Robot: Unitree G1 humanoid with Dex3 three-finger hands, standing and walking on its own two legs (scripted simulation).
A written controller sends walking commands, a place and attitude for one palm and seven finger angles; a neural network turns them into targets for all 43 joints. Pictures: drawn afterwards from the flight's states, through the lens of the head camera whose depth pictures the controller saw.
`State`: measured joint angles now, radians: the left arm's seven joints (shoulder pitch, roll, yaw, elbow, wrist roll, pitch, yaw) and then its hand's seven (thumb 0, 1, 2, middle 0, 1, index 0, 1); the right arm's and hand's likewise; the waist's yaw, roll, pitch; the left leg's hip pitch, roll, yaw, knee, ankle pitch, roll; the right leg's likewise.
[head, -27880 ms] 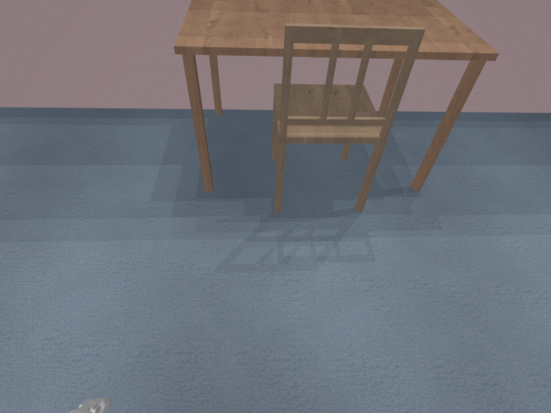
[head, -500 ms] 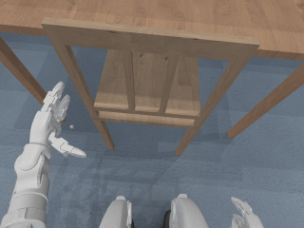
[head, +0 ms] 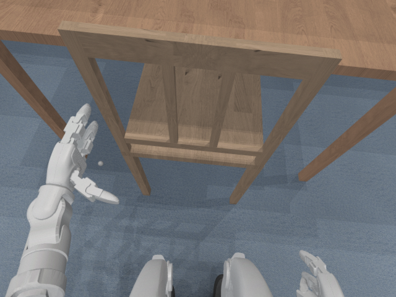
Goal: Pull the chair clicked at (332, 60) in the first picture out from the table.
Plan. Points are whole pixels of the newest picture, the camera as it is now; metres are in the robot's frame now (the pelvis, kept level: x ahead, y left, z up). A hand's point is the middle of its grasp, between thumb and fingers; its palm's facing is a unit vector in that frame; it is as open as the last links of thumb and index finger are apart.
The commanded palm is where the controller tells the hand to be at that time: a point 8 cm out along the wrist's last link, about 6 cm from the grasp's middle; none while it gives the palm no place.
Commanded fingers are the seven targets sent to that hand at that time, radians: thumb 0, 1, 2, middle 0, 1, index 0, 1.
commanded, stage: push the fingers through the gap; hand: left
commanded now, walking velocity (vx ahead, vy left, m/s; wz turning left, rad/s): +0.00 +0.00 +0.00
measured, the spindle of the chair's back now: (171, 109) +0.50 +0.07 +0.01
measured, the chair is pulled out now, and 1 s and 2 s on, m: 0.00 0.00 0.00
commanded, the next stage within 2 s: hook a spindle and tug to test in 1.50 s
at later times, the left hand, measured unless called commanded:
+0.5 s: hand (104, 136) +0.42 +0.20 +0.02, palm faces -0.07 -1.00 -0.06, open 17.0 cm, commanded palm +0.41 +0.25 +0.01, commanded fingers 0.00 -0.50 0.30 -0.06 -0.08 -0.06 -0.08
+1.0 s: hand (111, 120) +0.47 +0.20 +0.01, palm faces -0.05 -1.00 -0.05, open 17.0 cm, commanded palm +0.46 +0.23 +0.01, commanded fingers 0.00 -0.50 0.30 -0.06 -0.08 -0.06 -0.08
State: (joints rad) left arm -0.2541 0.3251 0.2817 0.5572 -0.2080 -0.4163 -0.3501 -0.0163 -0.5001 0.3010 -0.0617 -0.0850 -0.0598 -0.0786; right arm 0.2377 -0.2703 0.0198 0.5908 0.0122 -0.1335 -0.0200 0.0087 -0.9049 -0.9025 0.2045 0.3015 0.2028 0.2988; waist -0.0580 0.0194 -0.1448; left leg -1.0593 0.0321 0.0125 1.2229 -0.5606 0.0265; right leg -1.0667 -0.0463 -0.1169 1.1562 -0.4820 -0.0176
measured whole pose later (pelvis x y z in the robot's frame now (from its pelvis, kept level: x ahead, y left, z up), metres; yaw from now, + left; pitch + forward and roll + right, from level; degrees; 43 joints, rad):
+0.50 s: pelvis -0.01 +0.00 -0.01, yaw -1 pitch +25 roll -3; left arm -0.52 0.41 0.36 0.79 -0.17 -0.41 -0.36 -0.02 -0.50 0.30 -0.06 -0.08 -0.06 -0.08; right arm 0.27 -0.28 0.02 0.62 0.00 -0.09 -0.02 0.01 -0.91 -0.90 0.20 0.30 0.20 0.30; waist -0.10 0.02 -0.14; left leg -1.13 0.04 0.01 1.26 -0.56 0.02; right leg -1.14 -0.04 -0.12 1.18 -0.48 -0.02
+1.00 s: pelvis +0.00 +0.01 -0.01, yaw -1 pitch +27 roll -4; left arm -0.69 0.44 0.38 0.96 -0.13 -0.43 -0.32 -0.02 -0.50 0.30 -0.06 -0.08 -0.04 -0.08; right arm 0.29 -0.27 0.03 0.63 -0.01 -0.03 0.01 0.01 -0.91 -0.90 0.20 0.30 0.20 0.30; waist -0.13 0.03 -0.14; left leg -1.18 0.04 0.02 1.27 -0.57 0.04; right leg -1.19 -0.04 -0.11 1.19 -0.47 -0.01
